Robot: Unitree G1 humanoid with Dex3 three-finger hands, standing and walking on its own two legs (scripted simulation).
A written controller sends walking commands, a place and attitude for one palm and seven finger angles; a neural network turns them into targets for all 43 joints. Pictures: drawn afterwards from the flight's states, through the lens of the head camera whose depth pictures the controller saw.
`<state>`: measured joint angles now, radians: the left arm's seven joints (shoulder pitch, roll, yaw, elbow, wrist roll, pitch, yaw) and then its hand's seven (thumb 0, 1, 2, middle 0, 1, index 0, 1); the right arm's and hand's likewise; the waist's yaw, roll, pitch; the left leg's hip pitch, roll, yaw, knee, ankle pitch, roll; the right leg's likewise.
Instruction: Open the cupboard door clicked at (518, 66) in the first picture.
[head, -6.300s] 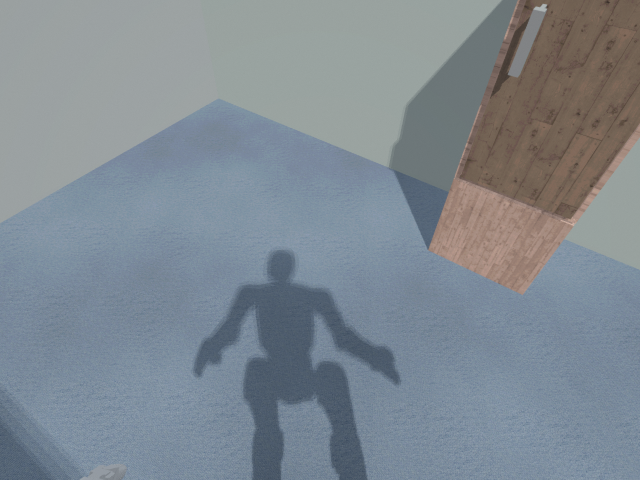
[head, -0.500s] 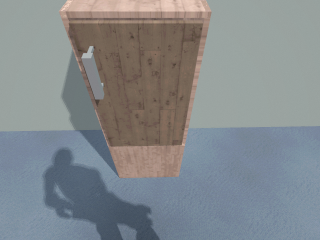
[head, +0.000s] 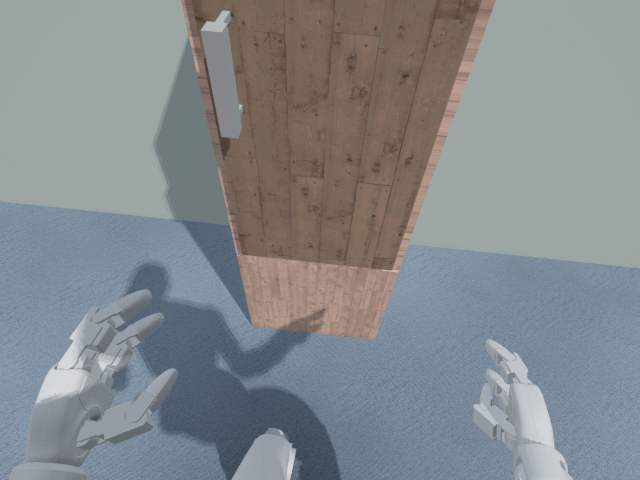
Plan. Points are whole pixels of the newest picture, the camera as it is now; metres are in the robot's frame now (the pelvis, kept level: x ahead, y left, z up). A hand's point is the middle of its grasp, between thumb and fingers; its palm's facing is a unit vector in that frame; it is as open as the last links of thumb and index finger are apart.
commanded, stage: raise the hand with hooked fingers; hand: left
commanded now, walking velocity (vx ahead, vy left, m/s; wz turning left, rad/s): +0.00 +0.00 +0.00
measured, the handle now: (228, 77) +0.57 +0.22 +0.19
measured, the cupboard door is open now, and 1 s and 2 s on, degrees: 0 0 0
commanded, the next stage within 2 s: move the hooked fingers beside the handle in 1.54 s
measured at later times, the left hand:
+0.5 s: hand (105, 311) +0.23 +0.25 +0.13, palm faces +0.04 -1.00 -0.06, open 12.4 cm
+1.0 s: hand (48, 219) +0.28 +0.30 +0.20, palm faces +0.08 -1.00 -0.05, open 14.0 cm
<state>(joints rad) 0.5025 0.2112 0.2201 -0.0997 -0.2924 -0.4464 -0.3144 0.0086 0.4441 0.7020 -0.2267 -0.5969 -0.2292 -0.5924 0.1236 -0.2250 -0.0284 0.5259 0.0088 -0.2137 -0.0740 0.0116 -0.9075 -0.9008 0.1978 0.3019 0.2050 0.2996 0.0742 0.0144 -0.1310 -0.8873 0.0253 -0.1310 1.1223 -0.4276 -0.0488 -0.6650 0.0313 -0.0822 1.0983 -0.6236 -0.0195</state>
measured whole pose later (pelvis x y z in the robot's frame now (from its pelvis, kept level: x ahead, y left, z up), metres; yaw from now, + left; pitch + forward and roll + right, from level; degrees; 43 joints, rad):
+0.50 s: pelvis -0.01 +0.02 +0.04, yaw -2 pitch +5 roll -2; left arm 0.26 0.32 0.31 0.03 -0.34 -0.22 -0.28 0.00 -0.14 0.45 -0.27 -0.97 -0.27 -0.97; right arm 0.30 -0.28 0.00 0.62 0.06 -0.25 -0.11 0.02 -0.91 -0.90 0.20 0.30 0.21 0.30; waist -0.01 0.03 -0.08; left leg -0.64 0.03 -0.05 0.85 -0.30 -0.01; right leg -0.45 0.01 -0.01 0.83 -0.47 0.02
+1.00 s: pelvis +0.00 +0.03 +0.06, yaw -1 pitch +1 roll -2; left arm -0.07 0.43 0.41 0.19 -0.33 0.00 -0.39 -0.02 -0.50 0.30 -0.30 -1.20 -0.30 -1.20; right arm 0.23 -0.24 0.08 0.59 0.07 -0.23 -0.13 0.02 -0.90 -0.90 0.20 0.30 0.21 0.30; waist 0.05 0.05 -0.04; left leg -0.47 0.01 -0.07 0.70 -0.24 -0.01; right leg -0.27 0.00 -0.03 0.65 -0.40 0.02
